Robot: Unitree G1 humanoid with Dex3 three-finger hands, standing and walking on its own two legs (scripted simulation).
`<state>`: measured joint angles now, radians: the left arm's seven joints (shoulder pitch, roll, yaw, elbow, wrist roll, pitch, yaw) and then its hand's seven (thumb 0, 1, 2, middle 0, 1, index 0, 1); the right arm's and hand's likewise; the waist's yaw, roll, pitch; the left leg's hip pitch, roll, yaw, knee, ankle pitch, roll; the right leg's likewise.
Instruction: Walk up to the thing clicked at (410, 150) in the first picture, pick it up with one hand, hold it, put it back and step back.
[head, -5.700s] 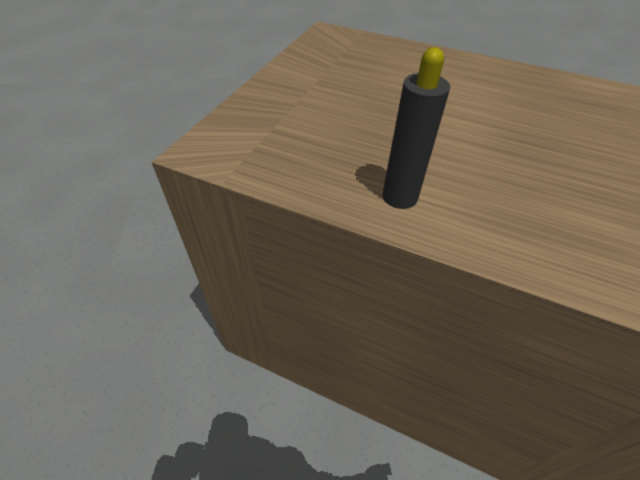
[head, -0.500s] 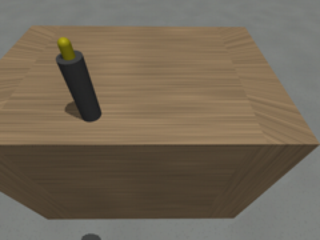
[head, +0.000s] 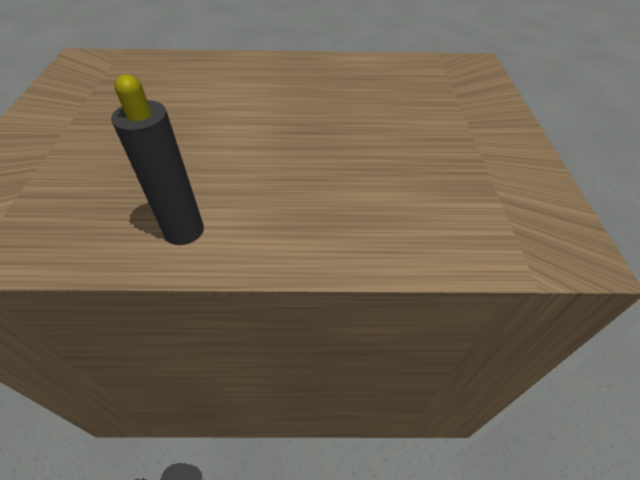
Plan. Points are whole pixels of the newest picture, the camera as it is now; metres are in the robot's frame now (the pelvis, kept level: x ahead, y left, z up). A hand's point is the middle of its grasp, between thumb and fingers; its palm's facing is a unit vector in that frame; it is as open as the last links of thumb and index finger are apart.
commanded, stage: stand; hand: left
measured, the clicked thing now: (159, 167) +0.45 +0.23 +0.14
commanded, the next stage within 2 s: rise first in 0.26 s
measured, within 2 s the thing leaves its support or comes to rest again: neither
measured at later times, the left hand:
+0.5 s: hand out of the picture +0.13 +0.25 -0.14, palm faces +0.12 -0.94 -0.32, open 8.7 cm
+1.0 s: hand (88, 406) +0.19 +0.28 +0.01, palm faces +0.35 -0.86 -0.37, open 16.9 cm
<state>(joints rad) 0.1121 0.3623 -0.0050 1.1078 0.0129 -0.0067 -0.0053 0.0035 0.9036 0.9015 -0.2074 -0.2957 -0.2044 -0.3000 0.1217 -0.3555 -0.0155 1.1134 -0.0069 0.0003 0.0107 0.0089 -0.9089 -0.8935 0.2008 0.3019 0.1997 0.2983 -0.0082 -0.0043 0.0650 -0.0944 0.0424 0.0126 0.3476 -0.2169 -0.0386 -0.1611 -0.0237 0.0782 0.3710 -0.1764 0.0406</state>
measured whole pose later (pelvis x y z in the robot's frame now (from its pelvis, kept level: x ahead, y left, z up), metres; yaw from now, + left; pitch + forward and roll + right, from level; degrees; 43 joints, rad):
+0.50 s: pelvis -0.01 +0.00 -0.01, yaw +1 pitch -1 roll +0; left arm 0.07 0.32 0.06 0.94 -0.07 -0.07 0.04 0.01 0.76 0.76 -0.14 -0.19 -0.13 -0.20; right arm 0.08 -0.31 -0.05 0.96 0.07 -0.09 -0.04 0.01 -0.76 -0.75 0.13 0.20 0.13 0.19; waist -0.01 -0.01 0.10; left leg -0.19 0.04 -0.01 0.45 -0.24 -0.04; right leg -0.24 -0.02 0.06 0.44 -0.19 0.04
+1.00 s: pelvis +0.01 +0.01 +0.00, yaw +3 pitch -1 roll +0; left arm 0.37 0.30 0.21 0.12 -0.04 -0.09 0.07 0.00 -0.40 0.04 -0.05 -0.05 -0.05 -0.04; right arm 0.26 -0.22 -0.10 0.54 0.03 -0.11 -0.06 0.00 0.38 -0.05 0.06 0.05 0.05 0.05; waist 0.03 0.04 0.01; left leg -0.14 0.03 -0.04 0.44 -0.28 -0.03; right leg -0.17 -0.04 0.03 0.43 -0.23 0.05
